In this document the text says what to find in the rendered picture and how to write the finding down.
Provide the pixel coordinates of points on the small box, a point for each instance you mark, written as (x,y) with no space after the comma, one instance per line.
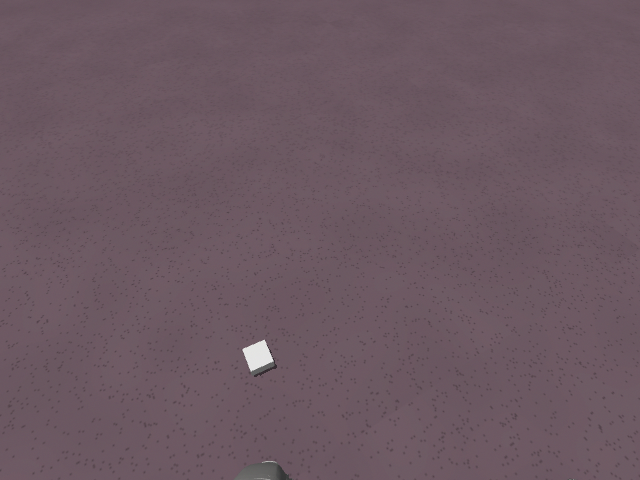
(258,357)

